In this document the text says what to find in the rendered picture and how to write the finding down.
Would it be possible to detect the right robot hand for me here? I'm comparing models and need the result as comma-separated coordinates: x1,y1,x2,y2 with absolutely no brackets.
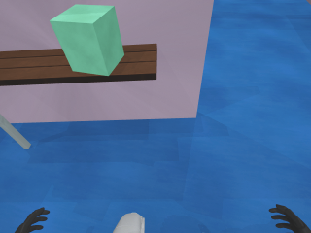
268,204,311,233

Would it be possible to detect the table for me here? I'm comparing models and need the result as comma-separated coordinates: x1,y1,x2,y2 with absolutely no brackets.
0,44,157,149

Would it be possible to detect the left robot hand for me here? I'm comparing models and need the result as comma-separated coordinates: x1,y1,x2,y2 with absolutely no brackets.
15,207,50,233

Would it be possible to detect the left robot thigh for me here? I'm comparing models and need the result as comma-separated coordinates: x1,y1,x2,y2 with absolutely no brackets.
113,213,145,233

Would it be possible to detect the carton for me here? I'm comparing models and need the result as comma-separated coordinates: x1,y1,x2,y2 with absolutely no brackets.
50,4,124,76

